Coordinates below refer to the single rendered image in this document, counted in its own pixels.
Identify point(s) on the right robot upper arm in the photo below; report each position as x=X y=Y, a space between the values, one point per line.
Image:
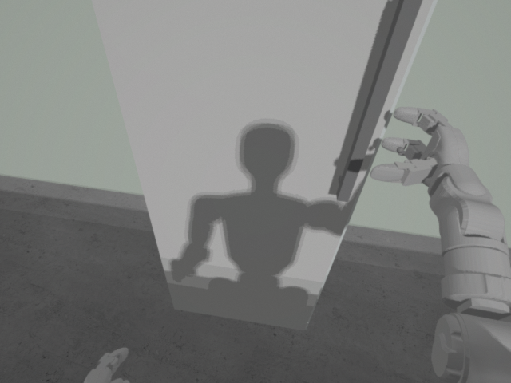
x=472 y=349

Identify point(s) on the fridge door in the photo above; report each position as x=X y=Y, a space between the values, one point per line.
x=241 y=115

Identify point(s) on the robot left hand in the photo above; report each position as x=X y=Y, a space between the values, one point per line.
x=107 y=366

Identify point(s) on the robot right hand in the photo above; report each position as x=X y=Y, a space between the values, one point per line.
x=447 y=146

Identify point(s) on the handle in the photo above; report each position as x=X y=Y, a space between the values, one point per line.
x=400 y=29

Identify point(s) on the right robot forearm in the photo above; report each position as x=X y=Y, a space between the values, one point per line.
x=474 y=246

